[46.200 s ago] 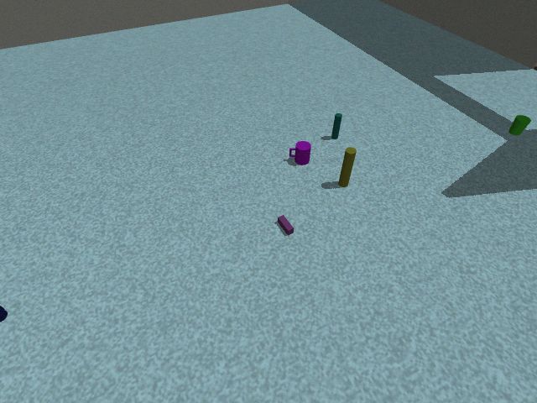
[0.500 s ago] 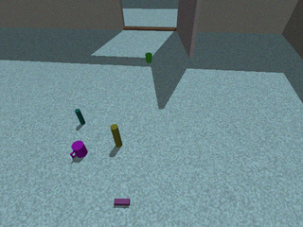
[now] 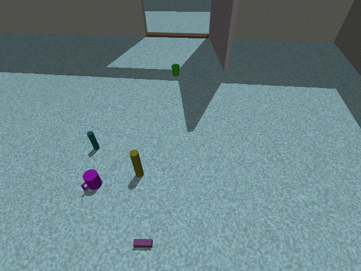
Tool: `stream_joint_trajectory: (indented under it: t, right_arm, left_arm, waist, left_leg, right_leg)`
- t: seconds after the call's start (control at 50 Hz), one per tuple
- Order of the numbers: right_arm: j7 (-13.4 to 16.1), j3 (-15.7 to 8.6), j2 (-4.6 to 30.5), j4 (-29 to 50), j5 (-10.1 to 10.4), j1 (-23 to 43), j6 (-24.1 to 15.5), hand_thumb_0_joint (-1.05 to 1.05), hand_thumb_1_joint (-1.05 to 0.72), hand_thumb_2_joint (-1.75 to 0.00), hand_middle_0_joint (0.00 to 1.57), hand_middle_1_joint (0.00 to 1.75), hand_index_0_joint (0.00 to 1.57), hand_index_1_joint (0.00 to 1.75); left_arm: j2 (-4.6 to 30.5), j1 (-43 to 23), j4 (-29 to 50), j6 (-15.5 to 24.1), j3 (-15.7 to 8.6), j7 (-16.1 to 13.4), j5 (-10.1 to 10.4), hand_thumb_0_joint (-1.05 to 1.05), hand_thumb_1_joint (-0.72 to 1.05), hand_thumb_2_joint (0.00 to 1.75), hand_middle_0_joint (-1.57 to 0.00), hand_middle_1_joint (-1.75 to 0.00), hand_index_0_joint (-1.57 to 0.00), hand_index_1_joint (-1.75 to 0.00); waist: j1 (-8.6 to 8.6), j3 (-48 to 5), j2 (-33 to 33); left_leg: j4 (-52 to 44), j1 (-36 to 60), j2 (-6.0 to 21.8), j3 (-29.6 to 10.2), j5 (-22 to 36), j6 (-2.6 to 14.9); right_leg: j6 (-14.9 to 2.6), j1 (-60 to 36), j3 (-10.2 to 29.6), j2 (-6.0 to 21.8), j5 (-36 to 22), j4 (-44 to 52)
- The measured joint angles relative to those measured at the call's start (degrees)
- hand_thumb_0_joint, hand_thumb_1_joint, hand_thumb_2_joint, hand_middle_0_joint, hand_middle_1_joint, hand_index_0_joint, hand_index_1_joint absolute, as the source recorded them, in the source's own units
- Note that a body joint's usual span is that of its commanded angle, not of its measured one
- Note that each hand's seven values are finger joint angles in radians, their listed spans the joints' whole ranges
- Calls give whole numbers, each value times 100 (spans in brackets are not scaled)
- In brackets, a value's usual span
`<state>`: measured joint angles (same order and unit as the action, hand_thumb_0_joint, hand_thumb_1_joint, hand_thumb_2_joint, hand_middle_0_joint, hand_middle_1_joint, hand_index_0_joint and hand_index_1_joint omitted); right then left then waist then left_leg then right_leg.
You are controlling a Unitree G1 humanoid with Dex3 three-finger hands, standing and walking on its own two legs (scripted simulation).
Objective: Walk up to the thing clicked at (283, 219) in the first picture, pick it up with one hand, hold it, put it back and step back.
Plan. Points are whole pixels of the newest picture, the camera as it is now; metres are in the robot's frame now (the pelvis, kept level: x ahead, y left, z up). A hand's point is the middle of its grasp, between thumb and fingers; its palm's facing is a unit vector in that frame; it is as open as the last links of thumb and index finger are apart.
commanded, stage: stand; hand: left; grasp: from above
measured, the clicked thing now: (143, 243) +0.42 +0.24 -0.76
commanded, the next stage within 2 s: step back in 0.64 s
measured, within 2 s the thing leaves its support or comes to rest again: neither
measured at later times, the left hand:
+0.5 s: hand out of the picture +0.07 +0.25 -0.16, palm faces +0.01 -0.94 -0.35, open 7.4 cm
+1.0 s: hand out of the picture +0.09 +0.32 -0.18, palm faces +0.01 -0.93 -0.37, open 7.4 cm
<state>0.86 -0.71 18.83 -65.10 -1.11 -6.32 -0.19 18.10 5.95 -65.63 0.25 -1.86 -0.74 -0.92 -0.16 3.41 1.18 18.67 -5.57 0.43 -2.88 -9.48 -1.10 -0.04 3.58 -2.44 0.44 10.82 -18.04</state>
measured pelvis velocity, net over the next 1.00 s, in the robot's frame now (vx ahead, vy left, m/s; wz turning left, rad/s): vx -0.05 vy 0.05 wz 0.02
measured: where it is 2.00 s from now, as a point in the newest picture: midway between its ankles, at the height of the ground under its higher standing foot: outside the picture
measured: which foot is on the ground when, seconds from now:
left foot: down 0.00-1.00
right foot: down 0.00-0.94, up 0.96-1.00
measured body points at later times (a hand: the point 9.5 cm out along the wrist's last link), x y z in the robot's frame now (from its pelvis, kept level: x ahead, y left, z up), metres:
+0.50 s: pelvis +0.00 +0.00 +0.00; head +0.01 -0.01 +0.45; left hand +0.07 +0.30 -0.13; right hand +0.07 -0.29 -0.14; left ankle +0.01 +0.13 -0.75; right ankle -0.01 -0.12 -0.75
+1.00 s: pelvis -0.05 +0.05 -0.03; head +0.03 +0.07 +0.42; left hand +0.09 +0.36 -0.16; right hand +0.02 -0.28 -0.14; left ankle -0.04 +0.14 -0.75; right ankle -0.02 -0.11 -0.72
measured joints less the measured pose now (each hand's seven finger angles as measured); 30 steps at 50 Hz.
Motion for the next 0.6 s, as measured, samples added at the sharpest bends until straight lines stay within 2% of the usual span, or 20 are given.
stream_joint_trajectory:
  t: [0.6]
  right_arm:
    - [-42, 49, 33, -8, 10, -59, -15, 1, -91, -90, 20, 30, 21, 30]
  left_arm:
    - [74, 92, 55, 22, 76, 46, 28, 0, 90, 90, -20, -30, -20, -30]
  waist:
    - [2, -8, -33]
  left_leg:
    - [-54, -31, -14, -15, 13, -8]
  right_leg:
    - [-12, 61, -15, 16, 37, -27]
